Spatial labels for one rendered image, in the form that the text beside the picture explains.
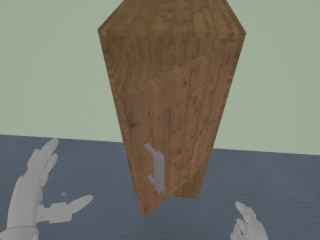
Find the left robot hand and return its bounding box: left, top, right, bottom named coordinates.
left=6, top=137, right=94, bottom=229

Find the cupboard door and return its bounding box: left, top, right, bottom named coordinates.
left=116, top=42, right=238, bottom=218

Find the right robot hand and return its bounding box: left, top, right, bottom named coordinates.
left=230, top=201, right=269, bottom=240

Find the robot left forearm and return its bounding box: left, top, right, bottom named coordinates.
left=0, top=225, right=39, bottom=240

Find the handle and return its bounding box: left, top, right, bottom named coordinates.
left=144, top=143, right=165, bottom=193

